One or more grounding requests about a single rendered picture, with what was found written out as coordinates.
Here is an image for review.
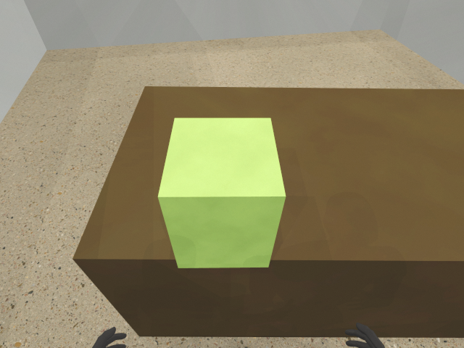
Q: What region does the robot right hand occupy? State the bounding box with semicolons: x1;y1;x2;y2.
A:
345;323;385;348

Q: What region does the carton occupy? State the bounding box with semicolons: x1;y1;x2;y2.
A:
158;118;286;268

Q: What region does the robot left hand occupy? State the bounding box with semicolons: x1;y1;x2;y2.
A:
92;327;127;348

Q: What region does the pedestal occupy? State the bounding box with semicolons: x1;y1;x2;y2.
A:
73;86;464;338

